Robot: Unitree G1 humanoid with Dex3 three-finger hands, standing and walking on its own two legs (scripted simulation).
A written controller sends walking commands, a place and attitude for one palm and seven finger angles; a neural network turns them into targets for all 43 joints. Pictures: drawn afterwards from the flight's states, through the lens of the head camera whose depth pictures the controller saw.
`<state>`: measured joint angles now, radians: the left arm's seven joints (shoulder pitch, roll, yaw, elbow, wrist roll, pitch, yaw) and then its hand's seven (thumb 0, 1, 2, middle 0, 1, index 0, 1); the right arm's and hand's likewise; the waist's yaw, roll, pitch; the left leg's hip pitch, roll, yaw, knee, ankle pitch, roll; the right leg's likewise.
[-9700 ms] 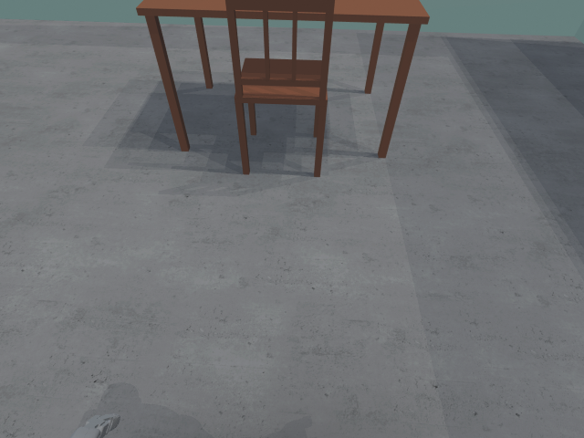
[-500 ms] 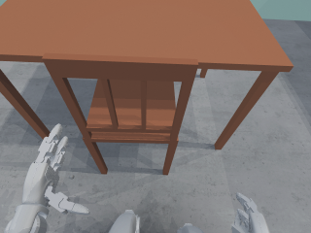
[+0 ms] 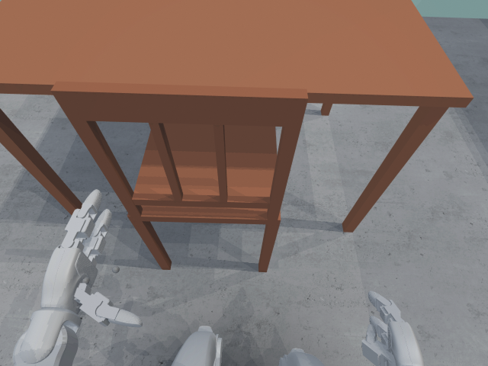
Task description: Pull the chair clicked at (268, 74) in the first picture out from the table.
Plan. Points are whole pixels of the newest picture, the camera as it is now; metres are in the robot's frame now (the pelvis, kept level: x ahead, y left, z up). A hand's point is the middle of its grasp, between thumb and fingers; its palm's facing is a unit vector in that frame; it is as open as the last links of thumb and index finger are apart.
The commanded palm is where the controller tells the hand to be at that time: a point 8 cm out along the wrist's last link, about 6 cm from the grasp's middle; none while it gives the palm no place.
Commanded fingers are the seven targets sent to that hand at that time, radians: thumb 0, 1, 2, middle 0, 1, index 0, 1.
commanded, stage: aim the fingers beside a spindle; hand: left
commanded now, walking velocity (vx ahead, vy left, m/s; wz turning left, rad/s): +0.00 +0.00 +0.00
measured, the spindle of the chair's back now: (168, 164) +0.49 +0.19 -0.03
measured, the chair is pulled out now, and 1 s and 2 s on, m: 0.00 0.00 0.00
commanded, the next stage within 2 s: none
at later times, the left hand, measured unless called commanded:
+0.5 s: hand (136, 254) +0.28 +0.18 +0.03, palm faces +0.02 -1.00 -0.03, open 16.9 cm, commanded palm +0.26 +0.24 +0.03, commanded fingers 0.00 -0.50 0.30 -0.06 -0.08 -0.06 -0.08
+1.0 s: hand (160, 234) +0.32 +0.16 +0.00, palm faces -0.01 -1.00 -0.03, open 16.9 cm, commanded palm +0.31 +0.22 +0.00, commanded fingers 0.00 -0.50 0.30 -0.06 -0.08 -0.06 -0.08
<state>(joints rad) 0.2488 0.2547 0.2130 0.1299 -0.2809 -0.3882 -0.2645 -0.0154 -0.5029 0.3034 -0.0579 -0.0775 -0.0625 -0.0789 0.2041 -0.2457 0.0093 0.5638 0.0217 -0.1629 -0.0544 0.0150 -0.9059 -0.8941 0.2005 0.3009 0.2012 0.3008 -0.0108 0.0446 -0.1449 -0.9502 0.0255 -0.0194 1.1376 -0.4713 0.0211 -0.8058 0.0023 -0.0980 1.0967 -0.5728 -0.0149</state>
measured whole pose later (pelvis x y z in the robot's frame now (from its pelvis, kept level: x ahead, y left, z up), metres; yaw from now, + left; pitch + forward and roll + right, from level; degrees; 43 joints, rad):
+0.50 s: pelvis -0.01 +0.00 -0.01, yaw -1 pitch +18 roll -3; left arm 0.13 0.23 0.19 0.20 -0.25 -0.46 -0.21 -0.02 -0.50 0.30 -0.06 -0.08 -0.06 -0.08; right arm 0.21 -0.25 0.00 0.59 0.01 -0.14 -0.05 0.01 -0.91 -0.89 0.20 0.30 0.20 0.30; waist -0.03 0.03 -0.15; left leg -1.02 0.03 -0.01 1.19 -0.48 0.02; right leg -0.89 0.00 -0.09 1.16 -0.59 -0.02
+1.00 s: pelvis -0.02 +0.00 -0.03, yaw -1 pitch +20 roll -3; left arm -0.11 0.22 0.14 0.41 -0.19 -0.45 -0.14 -0.02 -0.50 0.30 -0.06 -0.08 -0.06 -0.08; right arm 0.21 -0.25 0.00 0.60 0.00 -0.07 -0.02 0.01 -0.91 -0.89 0.20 0.30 0.20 0.30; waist -0.04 0.04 -0.16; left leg -1.12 0.03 0.00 1.25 -0.49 0.03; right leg -0.99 0.00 -0.08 1.23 -0.60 -0.01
